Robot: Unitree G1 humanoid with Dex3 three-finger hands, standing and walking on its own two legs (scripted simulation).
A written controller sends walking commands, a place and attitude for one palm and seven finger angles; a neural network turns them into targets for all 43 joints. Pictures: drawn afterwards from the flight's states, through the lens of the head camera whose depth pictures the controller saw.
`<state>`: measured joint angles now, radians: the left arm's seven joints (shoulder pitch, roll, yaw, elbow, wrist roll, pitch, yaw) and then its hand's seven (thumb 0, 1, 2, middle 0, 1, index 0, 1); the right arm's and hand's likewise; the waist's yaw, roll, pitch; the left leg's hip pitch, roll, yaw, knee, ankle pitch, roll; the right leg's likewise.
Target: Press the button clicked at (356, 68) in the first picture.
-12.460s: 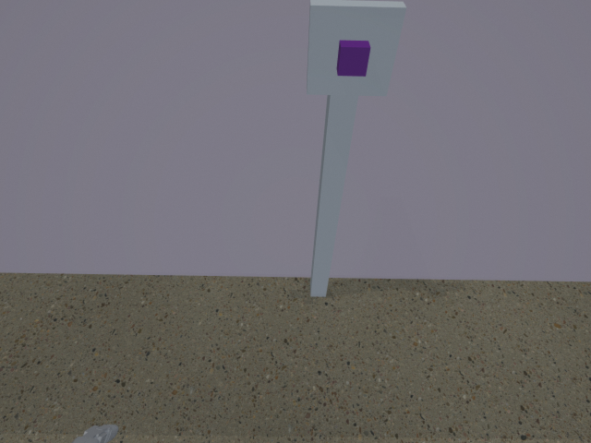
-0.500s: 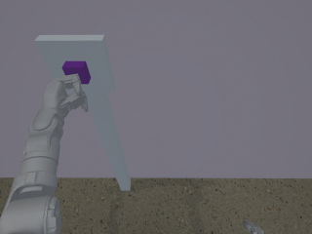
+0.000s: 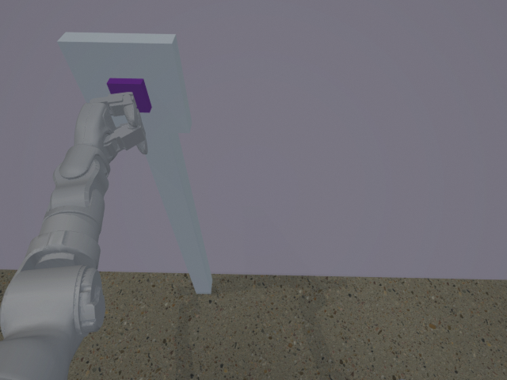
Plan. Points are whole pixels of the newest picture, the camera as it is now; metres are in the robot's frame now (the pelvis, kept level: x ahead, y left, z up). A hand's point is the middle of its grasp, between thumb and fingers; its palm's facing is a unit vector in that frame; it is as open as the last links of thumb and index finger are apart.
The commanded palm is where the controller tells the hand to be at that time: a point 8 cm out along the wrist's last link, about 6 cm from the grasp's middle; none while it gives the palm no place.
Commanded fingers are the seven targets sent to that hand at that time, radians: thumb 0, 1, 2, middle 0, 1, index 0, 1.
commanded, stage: press the button with the knuckle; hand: left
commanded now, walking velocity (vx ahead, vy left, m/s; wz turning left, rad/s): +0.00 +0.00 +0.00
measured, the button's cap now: (132, 92) +0.51 +0.20 +0.19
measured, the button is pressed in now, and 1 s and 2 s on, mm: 13 0 0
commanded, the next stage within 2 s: hold the button down briefly in 0.12 s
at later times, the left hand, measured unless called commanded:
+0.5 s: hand (138, 130) +0.45 +0.19 +0.16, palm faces +0.01 -1.00 -0.03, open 2.8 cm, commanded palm +0.46 +0.23 +0.16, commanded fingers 0.00 0.90 0.90 -1.30 -1.50 -1.30 -1.50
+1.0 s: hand (141, 140) +0.43 +0.18 +0.16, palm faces +0.00 -1.00 -0.01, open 2.9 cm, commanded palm +0.40 +0.23 +0.16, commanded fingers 0.00 0.90 0.90 -1.30 -1.50 -1.30 -1.50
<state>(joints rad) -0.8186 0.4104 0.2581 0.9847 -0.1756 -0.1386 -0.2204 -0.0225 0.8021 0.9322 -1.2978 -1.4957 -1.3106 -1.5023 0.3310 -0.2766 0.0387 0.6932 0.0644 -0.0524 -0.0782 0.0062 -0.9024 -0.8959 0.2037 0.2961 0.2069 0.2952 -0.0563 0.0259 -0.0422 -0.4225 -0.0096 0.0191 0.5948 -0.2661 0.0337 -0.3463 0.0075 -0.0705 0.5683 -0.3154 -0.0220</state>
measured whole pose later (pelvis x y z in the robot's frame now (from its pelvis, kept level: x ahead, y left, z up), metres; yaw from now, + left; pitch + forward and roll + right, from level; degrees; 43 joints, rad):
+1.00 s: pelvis -0.01 +0.00 +0.00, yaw -1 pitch +5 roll -1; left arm -0.71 0.38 0.27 0.87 -0.20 -0.15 -0.22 -0.01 0.85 0.94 -1.30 -1.50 -1.30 -1.50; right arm 0.35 -0.28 0.04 0.66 0.07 -0.10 -0.06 0.01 -0.90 -0.90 0.20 0.30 0.21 0.30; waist -0.05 0.04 -0.06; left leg -0.43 0.00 0.04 0.62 -0.27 0.03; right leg -0.37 0.02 -0.05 0.59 -0.32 -0.02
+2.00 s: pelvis +0.01 -0.01 +0.01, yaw -1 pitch -1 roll +0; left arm -0.06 0.32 0.30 0.04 -0.30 0.14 -0.24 0.01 0.90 0.90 -1.30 -1.50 -1.30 -1.50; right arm 0.25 -0.27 0.05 0.59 0.08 -0.07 -0.09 0.01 -0.90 -0.90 0.20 0.30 0.21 0.30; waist 0.02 0.05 -0.05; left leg -0.23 0.00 0.03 0.51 -0.26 0.02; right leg -0.17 0.02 -0.05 0.50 -0.31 -0.03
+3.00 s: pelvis +0.02 +0.01 +0.01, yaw -1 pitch -4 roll -1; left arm 0.54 0.32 0.27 -0.49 -0.07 -0.08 0.10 0.01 0.89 0.90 -1.30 -1.49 -1.30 -1.50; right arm 0.19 -0.23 0.03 0.60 0.00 -0.05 -0.07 0.01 -0.90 -0.90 0.20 0.30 0.21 0.30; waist 0.08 0.06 0.00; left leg -0.12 -0.02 0.04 0.42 -0.24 0.04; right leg -0.04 0.01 -0.04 0.37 -0.27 -0.01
